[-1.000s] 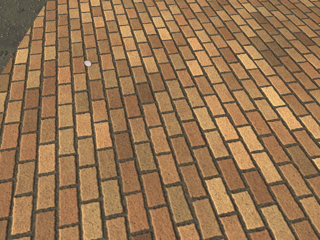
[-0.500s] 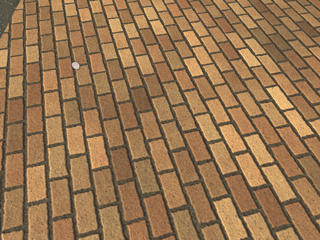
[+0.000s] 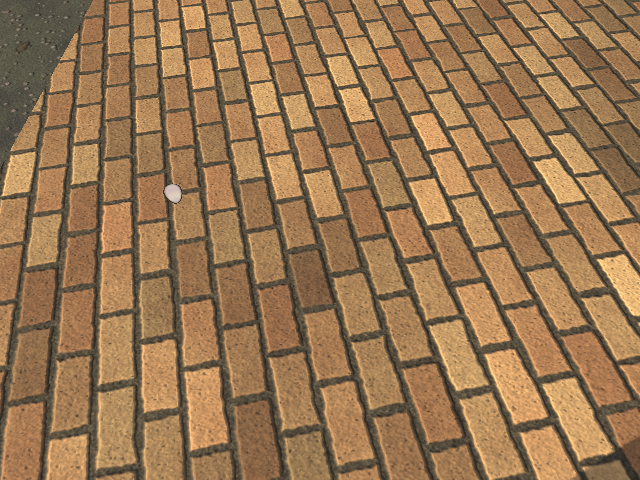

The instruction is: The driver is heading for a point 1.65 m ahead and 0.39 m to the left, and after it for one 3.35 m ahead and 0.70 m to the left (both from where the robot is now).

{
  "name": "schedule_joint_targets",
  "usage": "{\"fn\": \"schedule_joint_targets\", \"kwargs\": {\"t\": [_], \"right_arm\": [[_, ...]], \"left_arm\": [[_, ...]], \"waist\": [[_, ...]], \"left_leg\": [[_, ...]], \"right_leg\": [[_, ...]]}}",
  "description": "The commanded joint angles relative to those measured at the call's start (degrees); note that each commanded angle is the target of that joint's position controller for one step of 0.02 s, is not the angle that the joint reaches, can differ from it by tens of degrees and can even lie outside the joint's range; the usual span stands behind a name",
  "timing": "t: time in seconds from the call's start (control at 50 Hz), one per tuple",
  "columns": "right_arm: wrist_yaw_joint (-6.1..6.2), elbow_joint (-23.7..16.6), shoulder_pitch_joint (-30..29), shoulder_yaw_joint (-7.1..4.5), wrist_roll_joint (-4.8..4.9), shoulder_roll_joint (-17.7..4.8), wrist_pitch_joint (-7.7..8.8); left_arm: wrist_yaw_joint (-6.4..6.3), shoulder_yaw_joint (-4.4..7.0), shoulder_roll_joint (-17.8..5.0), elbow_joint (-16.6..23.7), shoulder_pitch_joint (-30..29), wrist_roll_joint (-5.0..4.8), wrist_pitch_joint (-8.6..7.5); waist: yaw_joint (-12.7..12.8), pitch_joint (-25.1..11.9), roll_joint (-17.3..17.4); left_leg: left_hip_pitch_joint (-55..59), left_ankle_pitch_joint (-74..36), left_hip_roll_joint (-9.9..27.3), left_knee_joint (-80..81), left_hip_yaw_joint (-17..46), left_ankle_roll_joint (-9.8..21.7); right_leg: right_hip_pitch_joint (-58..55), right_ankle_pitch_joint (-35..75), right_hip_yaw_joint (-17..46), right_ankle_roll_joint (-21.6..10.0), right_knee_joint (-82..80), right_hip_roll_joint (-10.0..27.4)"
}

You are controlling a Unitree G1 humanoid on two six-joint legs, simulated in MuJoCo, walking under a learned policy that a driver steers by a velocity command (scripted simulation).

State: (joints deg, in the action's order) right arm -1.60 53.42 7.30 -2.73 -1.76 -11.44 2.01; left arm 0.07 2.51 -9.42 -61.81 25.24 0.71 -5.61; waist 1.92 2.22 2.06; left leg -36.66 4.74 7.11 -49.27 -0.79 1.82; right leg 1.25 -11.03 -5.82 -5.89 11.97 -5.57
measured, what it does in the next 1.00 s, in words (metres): walks ahead: left foot, then right foot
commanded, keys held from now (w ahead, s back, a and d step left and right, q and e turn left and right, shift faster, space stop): w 0.58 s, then no key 0.42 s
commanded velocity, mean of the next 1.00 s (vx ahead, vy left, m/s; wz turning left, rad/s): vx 0.39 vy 0.00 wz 0.00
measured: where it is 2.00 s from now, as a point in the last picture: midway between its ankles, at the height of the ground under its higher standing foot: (335, 453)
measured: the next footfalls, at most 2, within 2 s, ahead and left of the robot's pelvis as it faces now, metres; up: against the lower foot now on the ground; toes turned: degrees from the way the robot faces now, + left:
left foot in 0.22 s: +0.31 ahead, +0.12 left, +0.00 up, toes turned +4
right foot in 0.76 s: +0.59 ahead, -0.05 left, +0.00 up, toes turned -4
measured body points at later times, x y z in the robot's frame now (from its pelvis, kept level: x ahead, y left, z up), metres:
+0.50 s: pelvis +0.29 +0.06 +0.00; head +0.30 +0.07 +0.45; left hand +0.38 +0.30 -0.14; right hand +0.25 -0.19 -0.14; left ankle +0.27 +0.12 -0.75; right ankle +0.36 -0.10 -0.67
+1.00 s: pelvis +0.48 +0.01 -0.01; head +0.51 +0.00 +0.44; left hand +0.52 +0.24 -0.15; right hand +0.51 -0.22 -0.17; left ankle +0.47 +0.16 -0.71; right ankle +0.55 -0.05 -0.75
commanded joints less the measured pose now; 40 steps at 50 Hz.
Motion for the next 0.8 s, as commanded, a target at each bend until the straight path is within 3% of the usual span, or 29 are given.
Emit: {"fn": "schedule_joint_targets", "kwargs": {"t": [0.02, 0.08, 0.14, 0.18, 0.2, 0.22, 0.24, 0.26, 0.28, 0.3, 0.32, 0.34, 0.36, 0.4, 0.46, 0.58, 0.62, 0.68, 0.72, 0.74, 0.76, 0.78, 0.8], "right_arm": [[-0.19, -4.2, -5.66, 0.26, 0.5, -1.43, 0.46], [-0.1, -5.76, -9.88, 0.35, 0.58, -1.8, 0.79], [0.04, -6.85, -10.77, 0.02, 0.53, -2.72, 1.43], [0.6, -5.27, -4.69, -0.73, 0.45, -3.91, 1.99], [1.04, -2.62, 3.27, -1.42, 0.26, -4.85, 2.42], [1.6, 0.56, 13.37, -2.43, -0.68, -7.05, 3.0], [2.14, 1.68, 21.87, -3.97, -2.16, -12.93, 3.22], [1.36, 1.93, 20.85, -4.44, -0.75, -14.18, 2.32], [1.05, 0.88, 13.79, -3.85, 0.66, -11.89, 1.93], [0.87, 0.14, 9.23, -2.7, 0.93, -7.76, 2.23], [0.87, 0.3, 7.17, -1.9, 0.71, -5.15, 2.62], [1.16, 1.21, 7.33, -1.27, 0.87, -3.38, 3.03], [1.38, 1.93, 8.11, -0.89, 0.85, -2.53, 3.37], [1.59, 3.25, 11.45, -0.99, 1.0, -3.86, 4.2], [1.64, 4.03, 14.49, -1.13, 1.13, -5.55, 4.43], [1.74, 5.32, 20.42, -0.54, 1.13, -5.27, 4.32], [2.04, 6.09, 21.65, -0.23, 0.95, -4.8, 4.17], [2.58, 6.98, 21.85, -0.04, 0.44, -5.01, 3.83], [3.06, 6.83, 19.67, -0.31, 0.51, -5.99, 3.72], [3.12, 6.81, 18.56, -0.39, 1.18, -6.34, 3.52], [3.23, 5.62, 19.59, 0.09, 2.02, -4.98, 3.65], [3.38, 6.52, 29.86, 1.24, 4.55, 1.46, 2.99], [3.8, 8.39, 30.21, 0.05, 3.98, -2.67, 1.79]], "left_arm": [[-0.22, 0.75, -6.64, 1.92, 2.98, -0.12, -0.84], [-0.58, 0.66, -6.78, 0.89, 5.82, 0.24, -0.69], [-1.13, 0.9, -7.69, 0.37, 5.68, 0.79, -0.43], [-1.39, 1.22, -8.87, 0.54, 3.6, 0.94, -0.3], [-1.33, 1.34, -9.3, 0.6, 2.6, 0.83, -0.05], [-1.2, 1.08, -8.67, 1.21, 1.85, 0.38, 0.04], [-0.6, 0.01, -4.5, 3.44, 4.23, -1.59, 0.02], [-0.28, 0.74, -5.21, 3.08, 7.29, -1.94, -0.01], [-0.44, 1.49, -7.7, 3.92, 2.34, -0.76, 0.36], [-0.18, 1.27, -6.82, 5.14, -2.18, -0.27, 0.06], [-0.01, 1.21, -5.55, 5.29, -3.61, -0.09, 0.13], [0.23, 1.31, -5.1, 5.47, -3.6, 0.92, 0.8], [0.6, 1.14, -3.94, 4.88, -2.2, 1.41, 1.63], [1.14, 1.19, -3.48, 5.32, -2.87, 1.63, 2.63], [1.54, 1.21, -4.22, 8.01, -10.09, 1.55, 3.41], [1.82, 0.25, -3.55, 12.67, -23.4, 0.63, 3.11], [1.49, -0.14, -2.97, 13.04, -25.0, 0.57, 2.77], [0.69, -0.18, -3.48, 12.34, -23.01, 0.57, 1.85], [-0.04, 0.7, -5.7, 9.2, -14.34, 0.88, 0.88], [-0.39, 1.14, -6.5, 6.83, -7.68, 1.46, -0.04], [-0.81, 1.95, -10.26, 5.04, -0.62, 2.67, -0.81], [-0.48, 2.62, -13.82, 5.01, 1.28, 2.8, -0.52], [-0.03, 2.42, -12.34, 5.99, -0.24, -0.61, 0.37]], "waist": [[0.27, 3.84, -5.09], [1.69, 4.23, -5.69], [0.85, 4.34, -6.11], [-2.41, 1.18, -6.96], [-5.87, -2.81, -6.19], [-9.71, -8.41, -4.66], [-10.6, -16.67, 4.55], [-8.31, -21.14, 10.52], [-5.75, -12.87, 3.24], [-4.92, -5.84, 0.02], [-3.06, -2.02, -1.15], [-1.51, -0.58, 0.09], [-0.45, -0.55, 0.67], [0.17, -0.51, 0.81], [-0.52, 1.72, 0.83], [-3.85, 3.46, 1.55], [-4.23, 3.98, 1.37], [-3.46, 2.22, 3.23], [0.06, -1.3, 3.75], [3.33, -4.04, 1.6], [4.48, -10.36, -2.09], [0.51, -20.57, -14.29], [1.16, -24.93, -8.41]], "left_leg": [[0.01, -5.18, -1.73, 7.93, -3.03, -0.44], [-0.52, -4.92, -3.09, 12.86, -4.02, 0.67], [1.09, -0.11, -4.4, 16.5, -4.2, 2.82], [10.43, 4.41, -7.57, 18.78, -5.44, 4.92], [19.34, 3.51, -9.45, 21.87, -6.32, 6.17], [33.73, 1.73, -6.53, 23.06, -3.26, 8.01], [51.0, 7.94, 9.54, 24.58, 17.67, 12.95], [55.74, 7.34, 17.67, 32.68, 39.77, 18.07], [48.47, 11.09, 15.02, 33.53, 32.5, 16.19], [39.91, 9.56, 12.89, 35.56, 25.05, 14.6], [33.75, 6.31, 9.95, 37.73, 19.49, 12.21], [29.82, 2.78, 7.65, 38.85, 15.52, 10.57], [27.77, 0.53, 6.17, 39.64, 12.54, 9.72], [27.37, -5.32, 5.21, 40.39, 9.83, 9.99], [28.53, -6.47, 4.3, 42.63, 7.11, 10.17], [33.67, -14.39, 2.67, 42.75, 3.02, 8.94], [35.68, -25.25, 2.5, 39.81, 0.82, 8.34], [38.65, -38.39, 3.14, 33.16, -0.23, 7.11], [40.31, -44.22, 2.67, 24.05, 0.29, 5.69], [38.62, -39.64, 0.68, 15.15, -0.97, 4.27], [29.31, -21.04, -1.79, 3.05, -1.86, 2.72], [15.19, 30.45, -10.85, -17.42, -3.88, 0.85], [14.16, 31.71, -10.78, -22.27, 3.8, 0.62]], "right_leg": [[2.23, 18.85, 8.07, -5.24, -5.98, 14.91], [-3.76, 23.23, 7.56, -5.46, -4.15, 16.23], [-8.8, 31.32, 7.23, -5.26, -0.38, 18.25], [-9.18, 46.24, 5.82, -3.9, 7.43, 18.2], [-8.19, 49.62, 4.58, -2.99, 16.41, 16.91], [-0.31, 41.14, 3.1, -1.93, 28.54, 14.73], [17.25, 16.32, -0.28, 0.43, 49.03, 8.71], [29.29, -18.47, 4.6, 0.9, 63.63, 0.58], [33.91, -13.98, 9.07, 0.12, 65.95, 5.11], [34.55, -9.54, 8.83, 0.16, 63.38, 7.23], [32.66, -6.76, 8.52, 0.19, 59.31, 9.22], [30.23, -5.56, 8.48, 0.68, 56.11, 10.41], [27.9, -4.89, 8.11, 1.23, 54.48, 10.76], [28.24, -3.58, 6.85, 2.18, 52.58, 10.82], [34.23, 1.9, 5.34, 3.74, 47.23, 12.15], [35.57, 10.98, 2.08, 4.67, 29.63, 10.72], [33.22, 11.66, 0.59, 4.05, 24.88, 8.96], [27.28, 9.29, 0.22, 2.14, 21.28, 6.37], [18.8, 7.87, 0.55, 0.25, 17.18, 3.75], [10.59, 16.48, 0.67, -0.6, 10.55, 4.13], [-3.6, 39.55, 7.79, -2.25, 14.41, 13.46], [-20.06, 70.83, 25.64, -12.99, 19.32, 31.74], [-16.98, 67.76, 28.52, -16.11, 16.66, 31.26]]}}
Velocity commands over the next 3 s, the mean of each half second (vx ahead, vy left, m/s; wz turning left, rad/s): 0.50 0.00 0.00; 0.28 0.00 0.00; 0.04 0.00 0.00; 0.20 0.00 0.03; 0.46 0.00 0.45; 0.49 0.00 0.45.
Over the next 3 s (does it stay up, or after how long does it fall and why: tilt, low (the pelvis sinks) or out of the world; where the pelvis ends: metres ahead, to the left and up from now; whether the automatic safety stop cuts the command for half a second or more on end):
stays up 1.15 0.11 -0.03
